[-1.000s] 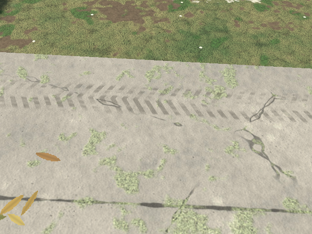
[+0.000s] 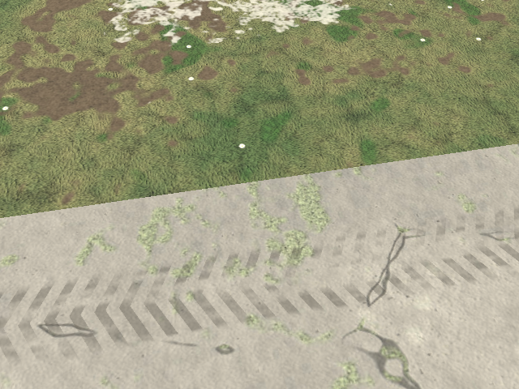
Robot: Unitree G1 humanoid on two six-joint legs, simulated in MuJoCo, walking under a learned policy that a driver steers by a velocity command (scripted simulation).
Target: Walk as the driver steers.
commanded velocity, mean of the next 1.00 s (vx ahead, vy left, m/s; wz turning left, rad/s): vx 0.12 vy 0.00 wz -0.01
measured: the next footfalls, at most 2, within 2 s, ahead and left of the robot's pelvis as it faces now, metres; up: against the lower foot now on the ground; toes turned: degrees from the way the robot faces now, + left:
right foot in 0.28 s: +0.12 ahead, -0.14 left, +0.00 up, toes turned +0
right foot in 1.34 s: +0.52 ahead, -0.12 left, +0.00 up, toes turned -1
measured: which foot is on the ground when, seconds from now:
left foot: down 0.00-1.00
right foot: up 0.00-0.26, down 0.28-0.96, up 0.98-1.00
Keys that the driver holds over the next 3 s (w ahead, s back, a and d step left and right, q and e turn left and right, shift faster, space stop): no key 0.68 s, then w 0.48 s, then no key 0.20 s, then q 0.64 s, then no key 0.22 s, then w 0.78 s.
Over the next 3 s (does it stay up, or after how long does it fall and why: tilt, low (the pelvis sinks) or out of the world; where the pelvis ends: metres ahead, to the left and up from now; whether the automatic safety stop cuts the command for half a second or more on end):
stays up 0.64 0.16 0.03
